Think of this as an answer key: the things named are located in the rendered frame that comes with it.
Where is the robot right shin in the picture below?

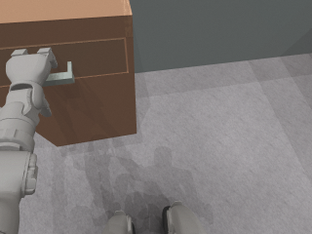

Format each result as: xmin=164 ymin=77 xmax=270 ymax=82
xmin=168 ymin=201 xmax=183 ymax=234

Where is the left robot hand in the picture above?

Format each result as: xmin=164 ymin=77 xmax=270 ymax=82
xmin=6 ymin=47 xmax=58 ymax=117

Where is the left robot upper arm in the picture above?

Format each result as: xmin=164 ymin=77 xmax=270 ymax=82
xmin=0 ymin=150 xmax=38 ymax=234

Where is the handle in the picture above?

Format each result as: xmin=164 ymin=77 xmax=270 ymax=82
xmin=42 ymin=61 xmax=75 ymax=87

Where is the cabinet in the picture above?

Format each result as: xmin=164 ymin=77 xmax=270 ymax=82
xmin=0 ymin=0 xmax=137 ymax=147

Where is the left robot forearm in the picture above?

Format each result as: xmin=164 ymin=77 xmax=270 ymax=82
xmin=0 ymin=80 xmax=44 ymax=154

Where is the robot left thigh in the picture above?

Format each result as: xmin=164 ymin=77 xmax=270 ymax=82
xmin=101 ymin=214 xmax=133 ymax=234

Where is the drawer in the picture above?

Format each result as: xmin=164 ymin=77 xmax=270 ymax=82
xmin=0 ymin=37 xmax=127 ymax=86

